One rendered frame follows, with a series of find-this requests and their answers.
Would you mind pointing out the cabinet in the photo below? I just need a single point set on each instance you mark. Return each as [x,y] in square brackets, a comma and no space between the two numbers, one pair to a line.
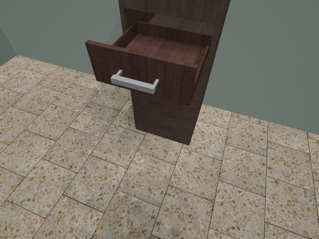
[158,116]

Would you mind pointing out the handle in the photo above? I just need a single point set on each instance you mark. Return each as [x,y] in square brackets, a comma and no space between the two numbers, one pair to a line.
[134,84]

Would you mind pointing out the drawer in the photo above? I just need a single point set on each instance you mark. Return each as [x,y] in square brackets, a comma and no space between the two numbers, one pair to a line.
[146,52]

